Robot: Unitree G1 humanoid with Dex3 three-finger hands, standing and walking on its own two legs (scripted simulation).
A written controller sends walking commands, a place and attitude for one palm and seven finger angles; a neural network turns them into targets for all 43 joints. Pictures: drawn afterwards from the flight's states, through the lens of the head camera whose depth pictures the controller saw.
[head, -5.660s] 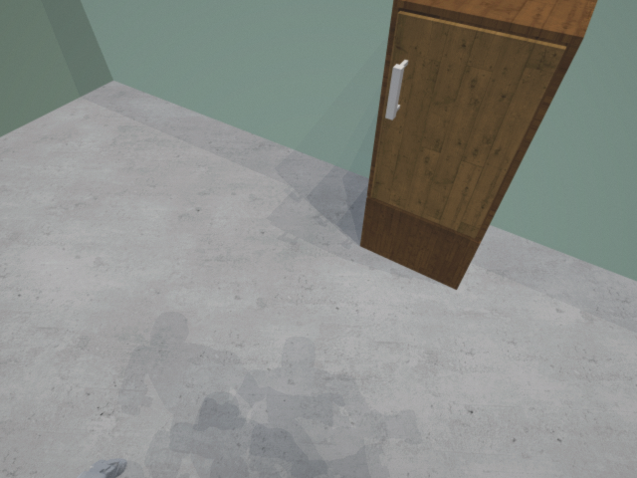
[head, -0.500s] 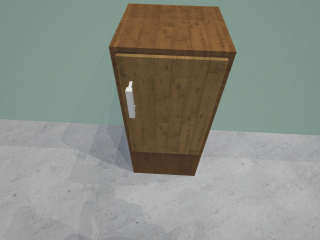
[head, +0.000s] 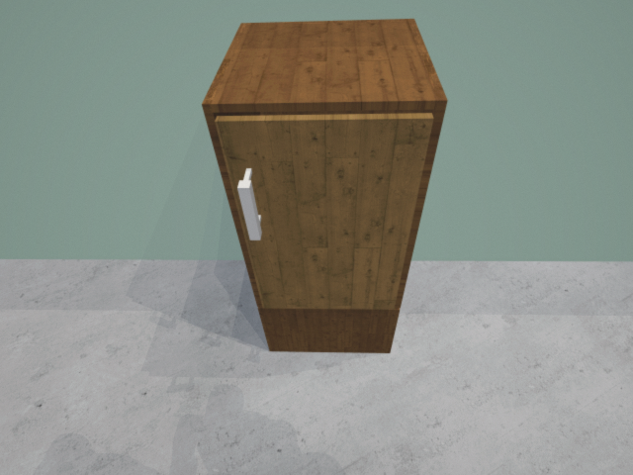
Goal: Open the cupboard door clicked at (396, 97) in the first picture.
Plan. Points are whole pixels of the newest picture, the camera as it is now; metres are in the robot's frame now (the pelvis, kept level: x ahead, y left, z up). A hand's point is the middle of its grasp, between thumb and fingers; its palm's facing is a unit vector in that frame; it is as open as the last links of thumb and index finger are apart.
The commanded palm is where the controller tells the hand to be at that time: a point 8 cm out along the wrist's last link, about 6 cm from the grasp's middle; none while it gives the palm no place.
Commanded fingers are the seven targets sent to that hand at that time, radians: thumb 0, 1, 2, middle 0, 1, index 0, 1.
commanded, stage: look again from close up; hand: left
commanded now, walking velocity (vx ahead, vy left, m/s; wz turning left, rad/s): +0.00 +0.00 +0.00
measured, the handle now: (252, 204) +0.60 +0.16 -0.03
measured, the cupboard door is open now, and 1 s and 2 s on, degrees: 0 0 0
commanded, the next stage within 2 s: shuffle to correct the standing spot in 0.18 s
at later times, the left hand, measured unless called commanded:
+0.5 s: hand out of the picture +0.02 +0.15 -0.17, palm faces +0.03 -0.98 -0.19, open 7.3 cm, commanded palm none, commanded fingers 0.00 0.90 0.90 -0.20 -0.30 -0.20 -0.30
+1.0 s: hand out of the picture +0.07 +0.17 -0.17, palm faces +0.01 -0.97 -0.26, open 7.3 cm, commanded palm none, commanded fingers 0.00 0.90 0.90 -0.20 -0.30 -0.20 -0.30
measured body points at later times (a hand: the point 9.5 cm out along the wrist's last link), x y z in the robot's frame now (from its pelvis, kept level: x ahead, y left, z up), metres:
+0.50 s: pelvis +0.02 -0.02 +0.00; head +0.03 -0.03 +0.45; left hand +0.02 +0.21 -0.16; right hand +0.02 -0.24 -0.16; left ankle +0.00 +0.12 -0.74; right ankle +0.02 -0.12 -0.74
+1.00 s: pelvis +0.03 -0.02 +0.00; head +0.06 -0.03 +0.44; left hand +0.07 +0.22 -0.15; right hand +0.08 -0.25 -0.16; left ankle +0.01 +0.11 -0.73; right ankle +0.02 -0.12 -0.74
